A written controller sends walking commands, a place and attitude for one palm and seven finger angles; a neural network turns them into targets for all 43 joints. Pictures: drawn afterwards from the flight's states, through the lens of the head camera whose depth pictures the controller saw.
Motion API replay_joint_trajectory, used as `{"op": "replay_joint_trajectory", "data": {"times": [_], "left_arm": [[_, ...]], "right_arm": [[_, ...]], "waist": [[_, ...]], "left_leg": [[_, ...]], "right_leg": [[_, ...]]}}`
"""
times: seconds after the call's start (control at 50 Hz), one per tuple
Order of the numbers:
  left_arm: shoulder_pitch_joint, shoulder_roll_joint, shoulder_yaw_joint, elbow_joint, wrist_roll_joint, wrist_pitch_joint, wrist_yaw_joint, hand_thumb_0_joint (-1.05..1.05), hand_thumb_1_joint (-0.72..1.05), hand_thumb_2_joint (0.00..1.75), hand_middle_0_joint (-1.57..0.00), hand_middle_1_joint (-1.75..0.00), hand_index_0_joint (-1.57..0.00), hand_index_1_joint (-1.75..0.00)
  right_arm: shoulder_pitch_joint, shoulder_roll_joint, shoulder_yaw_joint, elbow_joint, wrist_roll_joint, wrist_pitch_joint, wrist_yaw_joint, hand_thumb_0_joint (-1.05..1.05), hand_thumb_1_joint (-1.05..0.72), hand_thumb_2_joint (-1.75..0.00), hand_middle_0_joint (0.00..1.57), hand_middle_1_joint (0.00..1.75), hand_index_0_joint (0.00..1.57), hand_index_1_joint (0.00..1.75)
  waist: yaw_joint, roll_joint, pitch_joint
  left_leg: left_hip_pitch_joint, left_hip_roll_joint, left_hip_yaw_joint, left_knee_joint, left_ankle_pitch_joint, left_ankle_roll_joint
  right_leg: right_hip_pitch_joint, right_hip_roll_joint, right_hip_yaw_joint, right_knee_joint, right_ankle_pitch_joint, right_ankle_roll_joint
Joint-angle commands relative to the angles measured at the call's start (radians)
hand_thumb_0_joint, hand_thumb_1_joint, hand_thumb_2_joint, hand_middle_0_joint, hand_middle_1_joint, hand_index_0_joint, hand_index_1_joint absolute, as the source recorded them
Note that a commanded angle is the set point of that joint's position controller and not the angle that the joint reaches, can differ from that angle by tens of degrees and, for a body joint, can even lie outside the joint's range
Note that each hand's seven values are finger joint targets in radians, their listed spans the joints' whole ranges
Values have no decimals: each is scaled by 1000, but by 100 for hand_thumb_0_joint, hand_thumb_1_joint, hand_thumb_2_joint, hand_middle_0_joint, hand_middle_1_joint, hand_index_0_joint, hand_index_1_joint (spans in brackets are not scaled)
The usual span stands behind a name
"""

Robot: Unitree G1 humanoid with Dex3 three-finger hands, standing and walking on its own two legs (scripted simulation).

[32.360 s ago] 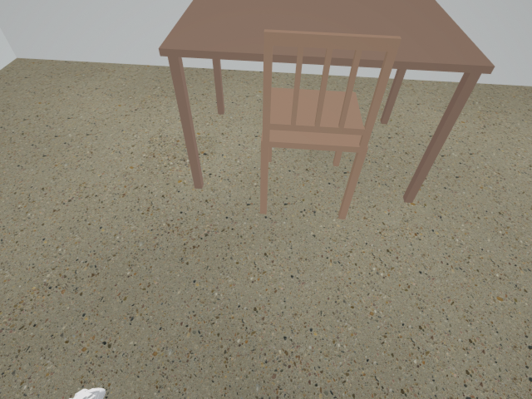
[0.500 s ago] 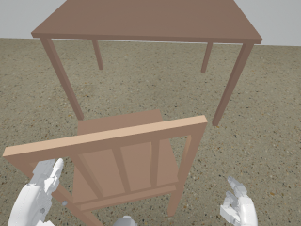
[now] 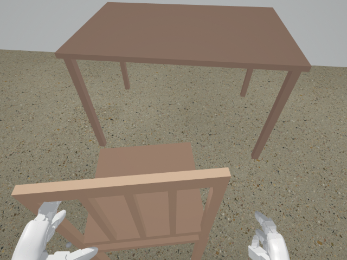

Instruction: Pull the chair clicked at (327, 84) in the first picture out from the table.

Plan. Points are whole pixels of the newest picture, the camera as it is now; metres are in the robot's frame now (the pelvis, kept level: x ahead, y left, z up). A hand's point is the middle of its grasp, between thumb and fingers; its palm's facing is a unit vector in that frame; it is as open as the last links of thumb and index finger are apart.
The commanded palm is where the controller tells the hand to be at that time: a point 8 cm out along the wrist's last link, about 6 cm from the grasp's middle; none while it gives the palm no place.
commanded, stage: draw the hand back to the body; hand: left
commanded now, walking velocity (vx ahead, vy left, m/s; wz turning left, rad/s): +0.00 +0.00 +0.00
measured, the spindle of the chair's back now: (137, 216) +0.24 +0.13 -0.07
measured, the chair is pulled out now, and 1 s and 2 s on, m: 0.59 0.59 0.58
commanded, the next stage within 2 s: step back with the hand held close in 0.68 s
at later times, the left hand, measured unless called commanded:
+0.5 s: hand (68, 238) +0.14 +0.22 +0.05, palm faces +0.21 -0.85 -0.48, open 7.2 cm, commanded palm +0.14 +0.28 +0.19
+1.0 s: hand (64, 247) +0.12 +0.22 +0.05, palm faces +0.11 -0.85 -0.52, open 6.7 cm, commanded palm +0.11 +0.27 +0.19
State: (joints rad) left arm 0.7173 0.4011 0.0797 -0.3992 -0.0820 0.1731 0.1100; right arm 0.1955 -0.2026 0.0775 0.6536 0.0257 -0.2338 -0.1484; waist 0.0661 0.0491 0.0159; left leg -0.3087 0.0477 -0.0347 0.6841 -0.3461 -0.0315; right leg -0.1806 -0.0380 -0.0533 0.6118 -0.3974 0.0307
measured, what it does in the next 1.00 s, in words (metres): stands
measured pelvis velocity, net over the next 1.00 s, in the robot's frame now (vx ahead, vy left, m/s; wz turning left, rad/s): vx -0.03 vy -0.04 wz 0.00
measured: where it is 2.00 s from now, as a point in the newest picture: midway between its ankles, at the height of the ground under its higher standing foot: outside the picture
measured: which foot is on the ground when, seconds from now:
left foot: down 0.00-1.00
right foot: down 0.00-1.00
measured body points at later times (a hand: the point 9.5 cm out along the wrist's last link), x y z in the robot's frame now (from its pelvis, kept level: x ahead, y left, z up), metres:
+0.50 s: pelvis +0.02 -0.02 +0.00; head +0.03 -0.04 +0.45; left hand +0.12 +0.27 +0.08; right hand +0.23 -0.22 -0.09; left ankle +0.01 +0.14 -0.72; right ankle -0.04 -0.14 -0.72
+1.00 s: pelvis -0.03 -0.04 +0.01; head +0.02 -0.05 +0.46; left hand +0.11 +0.27 +0.08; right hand +0.17 -0.25 -0.08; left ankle +0.01 +0.14 -0.72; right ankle -0.04 -0.14 -0.72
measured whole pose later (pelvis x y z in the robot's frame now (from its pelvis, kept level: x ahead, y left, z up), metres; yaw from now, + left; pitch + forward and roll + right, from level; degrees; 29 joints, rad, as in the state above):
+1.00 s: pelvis -0.03 -0.04 +0.01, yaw +0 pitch -4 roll +0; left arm 0.58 0.53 0.15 -0.38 -0.11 0.23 0.08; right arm 0.15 -0.24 0.05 0.59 0.09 -0.13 -0.14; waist 0.10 0.05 0.19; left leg -0.23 0.08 -0.05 0.51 -0.21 -0.08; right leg -0.14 -0.01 -0.07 0.53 -0.32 -0.01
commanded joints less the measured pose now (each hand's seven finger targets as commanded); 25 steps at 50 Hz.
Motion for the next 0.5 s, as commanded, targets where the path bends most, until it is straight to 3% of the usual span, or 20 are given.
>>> {"op": "replay_joint_trajectory", "data": {"times": [0.0,0.2,0.28,0.32,0.4,0.48], "left_arm": [[-212,212,303,-514,40,-184,105,0,39,65,-13,-19,-13,-19],[-334,298,365,-626,39,-142,131,0,75,83,-18,-27,-18,-27],[-383,336,385,-668,30,-130,133,0,90,90,-20,-30,-20,-30],[-366,341,390,-639,31,-121,133,0,90,90,-20,-30,-20,-30],[-368,337,392,-641,31,-129,129,0,90,90,-20,-30,-20,-30],[-364,346,405,-636,31,-139,126,0,90,90,-20,-30,-20,-30]], "right_arm": [[-136,-115,-45,-139,-4,-78,3,0,-90,-90,20,30,20,30],[-117,-124,-50,-92,14,-96,19,0,-90,-90,20,30,20,30],[-111,-127,-52,-79,27,-98,20,0,-90,-90,20,30,20,30],[-108,-125,-54,-70,30,-97,20,0,-90,-90,20,30,20,30],[-122,-119,-54,-68,27,-103,25,0,-90,-90,20,30,20,30],[-125,-119,-57,-54,26,-108,24,0,-90,-90,20,30,20,30]], "waist": [[10,184,-166],[19,230,-222],[22,224,-219],[24,251,-226],[25,203,-224],[29,197,-234]], "left_leg": [[177,4,-7,-150,294,30],[253,2,-7,-147,502,32],[254,3,-7,-147,519,34],[259,2,-1,-142,528,35],[256,0,6,-127,518,41],[250,1,13,-112,492,45]], "right_leg": [[-11,-8,-19,-104,287,-69],[60,-17,-32,-93,436,-61],[67,-21,-38,-87,462,-57],[73,-24,-38,-89,465,-59],[72,-26,-46,-84,498,-54],[72,-34,-37,-81,527,-55]]}}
